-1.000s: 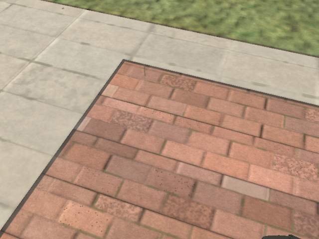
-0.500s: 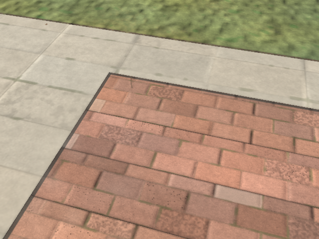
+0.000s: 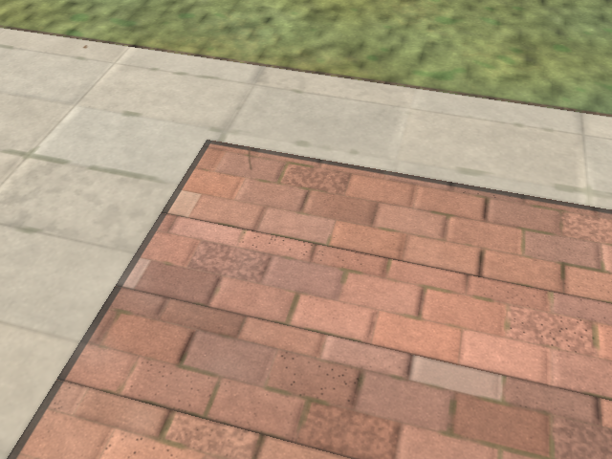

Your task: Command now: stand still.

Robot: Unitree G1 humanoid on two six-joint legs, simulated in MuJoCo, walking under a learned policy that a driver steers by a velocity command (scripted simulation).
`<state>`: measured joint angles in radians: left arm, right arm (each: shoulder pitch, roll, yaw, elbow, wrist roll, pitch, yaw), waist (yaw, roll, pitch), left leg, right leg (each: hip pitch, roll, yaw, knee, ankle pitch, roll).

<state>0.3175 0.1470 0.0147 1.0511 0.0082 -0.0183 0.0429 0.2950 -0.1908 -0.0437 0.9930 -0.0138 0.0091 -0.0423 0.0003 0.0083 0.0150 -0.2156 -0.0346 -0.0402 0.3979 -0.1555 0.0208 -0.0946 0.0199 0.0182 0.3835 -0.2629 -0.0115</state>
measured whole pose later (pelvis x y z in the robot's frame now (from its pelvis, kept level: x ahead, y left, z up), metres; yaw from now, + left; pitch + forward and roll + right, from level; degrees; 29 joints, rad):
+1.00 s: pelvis +0.02 +0.00 +0.00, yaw +0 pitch -1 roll +0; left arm 0.38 0.09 -0.01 1.14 0.01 -0.03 0.06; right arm 0.31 -0.14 -0.02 1.15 -0.01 0.01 -0.05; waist 0.00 0.00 0.01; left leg -0.20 -0.04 -0.03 0.40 -0.18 0.02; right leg -0.08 0.01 0.02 0.38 -0.29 -0.01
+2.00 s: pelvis +0.46 +0.04 -0.01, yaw -1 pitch +1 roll +0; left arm 0.21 0.21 0.05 0.97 0.01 -0.08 0.00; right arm 0.27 -0.19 -0.04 0.97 -0.03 -0.07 -0.02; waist 0.00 0.00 0.13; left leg -0.41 -0.01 -0.03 1.25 -0.39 0.03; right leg -0.37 0.09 -0.10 0.45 -0.09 -0.14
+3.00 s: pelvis +0.61 -0.01 -0.01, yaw -42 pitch +3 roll +0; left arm 0.08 0.27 0.03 0.70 0.05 -0.04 -0.06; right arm 0.48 -0.29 -0.06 0.90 -0.01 -0.04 0.02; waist -0.08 0.02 -0.02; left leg -0.14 0.11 0.12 0.61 -0.41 0.05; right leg -0.29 0.02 -0.06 0.51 -0.29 -0.07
